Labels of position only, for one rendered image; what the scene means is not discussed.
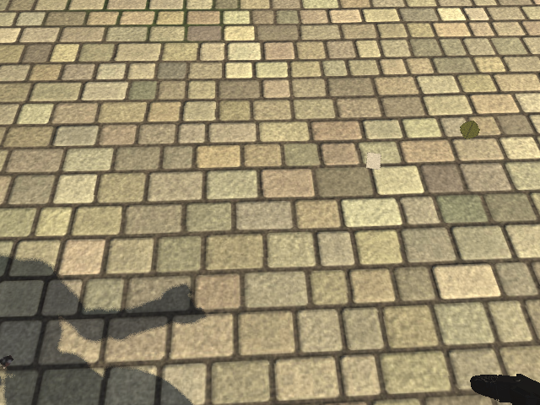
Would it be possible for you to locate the right robot hand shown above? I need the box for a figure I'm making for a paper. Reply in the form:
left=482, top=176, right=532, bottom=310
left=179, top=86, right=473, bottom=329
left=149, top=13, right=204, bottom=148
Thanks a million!
left=470, top=374, right=540, bottom=405

